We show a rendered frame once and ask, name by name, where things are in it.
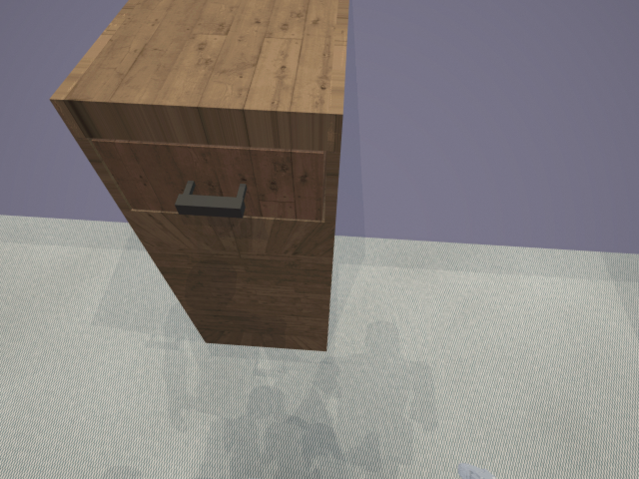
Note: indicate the cabinet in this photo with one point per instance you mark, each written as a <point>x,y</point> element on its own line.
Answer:
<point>247,73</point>

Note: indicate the drawer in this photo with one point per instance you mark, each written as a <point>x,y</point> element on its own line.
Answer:
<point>281,183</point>

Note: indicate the handle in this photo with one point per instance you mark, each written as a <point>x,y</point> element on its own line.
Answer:
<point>211,206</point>

